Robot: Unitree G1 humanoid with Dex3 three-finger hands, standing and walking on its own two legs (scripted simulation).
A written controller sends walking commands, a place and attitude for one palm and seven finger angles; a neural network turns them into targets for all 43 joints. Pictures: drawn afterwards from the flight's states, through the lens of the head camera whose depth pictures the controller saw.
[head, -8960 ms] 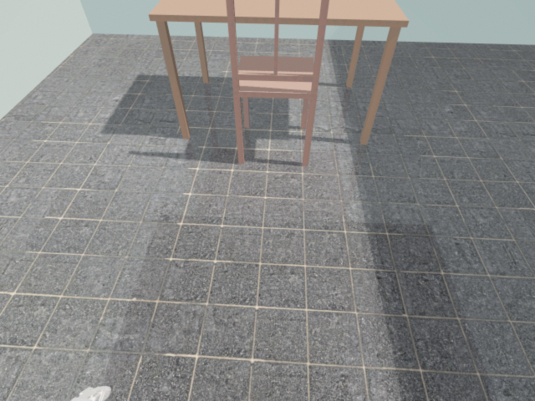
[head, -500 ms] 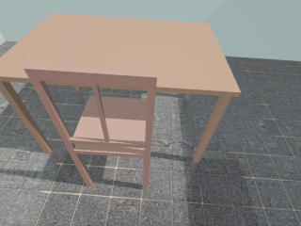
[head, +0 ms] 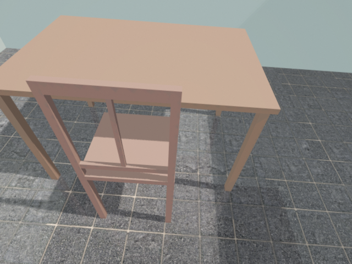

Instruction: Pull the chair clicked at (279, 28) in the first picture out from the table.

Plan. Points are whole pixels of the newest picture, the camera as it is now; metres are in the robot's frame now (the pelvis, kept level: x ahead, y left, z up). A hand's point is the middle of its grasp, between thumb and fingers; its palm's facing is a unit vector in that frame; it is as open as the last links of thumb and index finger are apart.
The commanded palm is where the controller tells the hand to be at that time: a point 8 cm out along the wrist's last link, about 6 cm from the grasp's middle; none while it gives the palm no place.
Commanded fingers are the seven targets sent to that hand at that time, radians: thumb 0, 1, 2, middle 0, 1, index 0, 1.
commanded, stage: look again from close up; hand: left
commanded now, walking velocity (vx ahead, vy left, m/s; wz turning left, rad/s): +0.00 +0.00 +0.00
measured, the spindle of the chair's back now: (117, 136) +0.50 +0.23 -0.06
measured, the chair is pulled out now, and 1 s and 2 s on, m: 0.00 0.00 0.00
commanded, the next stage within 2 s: shuffle to correct the standing spot in 1.46 s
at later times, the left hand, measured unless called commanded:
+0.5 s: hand out of the picture -0.03 +0.14 -0.18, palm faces +0.07 -0.99 -0.12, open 7.4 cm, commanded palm none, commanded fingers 0.00 0.90 0.90 -0.20 -0.30 -0.20 -0.30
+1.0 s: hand out of the picture -0.02 +0.14 -0.18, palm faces +0.07 -0.99 -0.13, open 7.3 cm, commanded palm none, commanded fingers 0.00 0.90 0.90 -0.20 -0.30 -0.20 -0.30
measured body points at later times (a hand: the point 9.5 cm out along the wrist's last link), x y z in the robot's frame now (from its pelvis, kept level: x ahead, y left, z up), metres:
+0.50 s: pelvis +0.01 +0.00 +0.00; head +0.01 +0.01 +0.45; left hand -0.03 +0.19 -0.17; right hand -0.01 -0.20 -0.16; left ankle +0.01 +0.10 -0.74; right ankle +0.01 -0.12 -0.74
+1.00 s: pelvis +0.02 +0.00 +0.00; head +0.02 +0.01 +0.45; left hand -0.02 +0.19 -0.17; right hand -0.01 -0.20 -0.16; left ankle +0.01 +0.10 -0.74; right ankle +0.01 -0.12 -0.74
